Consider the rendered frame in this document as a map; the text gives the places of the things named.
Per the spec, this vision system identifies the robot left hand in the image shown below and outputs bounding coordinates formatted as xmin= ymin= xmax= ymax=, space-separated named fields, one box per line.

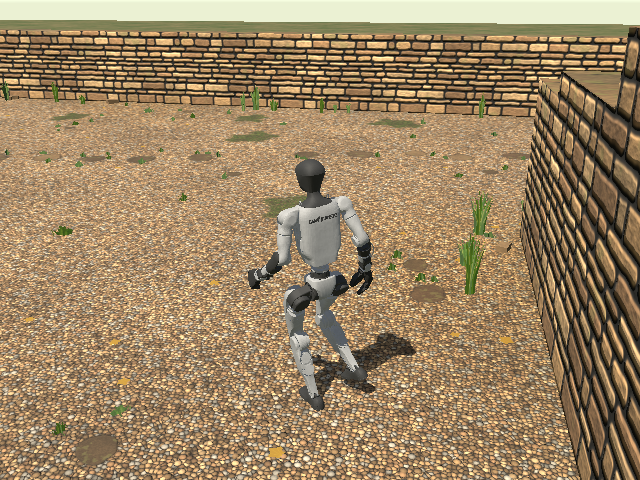
xmin=248 ymin=269 xmax=270 ymax=289

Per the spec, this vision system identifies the robot left forearm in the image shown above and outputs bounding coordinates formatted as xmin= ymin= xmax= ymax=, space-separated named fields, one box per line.
xmin=254 ymin=252 xmax=282 ymax=281

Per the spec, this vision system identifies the robot left upper arm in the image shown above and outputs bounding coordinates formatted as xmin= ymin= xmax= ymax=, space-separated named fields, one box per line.
xmin=275 ymin=207 xmax=299 ymax=266

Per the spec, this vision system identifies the humanoid robot head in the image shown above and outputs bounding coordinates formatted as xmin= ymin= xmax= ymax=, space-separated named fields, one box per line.
xmin=295 ymin=159 xmax=332 ymax=208

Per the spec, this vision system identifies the left robot foot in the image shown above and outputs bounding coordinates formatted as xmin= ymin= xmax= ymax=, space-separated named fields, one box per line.
xmin=299 ymin=386 xmax=324 ymax=411

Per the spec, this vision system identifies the robot right forearm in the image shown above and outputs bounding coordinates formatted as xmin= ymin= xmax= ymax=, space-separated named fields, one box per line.
xmin=357 ymin=233 xmax=372 ymax=272

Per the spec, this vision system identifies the robot right hand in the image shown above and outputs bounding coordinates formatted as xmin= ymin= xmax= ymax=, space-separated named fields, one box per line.
xmin=349 ymin=268 xmax=373 ymax=295

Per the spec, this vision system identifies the robot right upper arm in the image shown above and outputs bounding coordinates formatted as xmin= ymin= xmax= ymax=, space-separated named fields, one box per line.
xmin=331 ymin=196 xmax=369 ymax=247

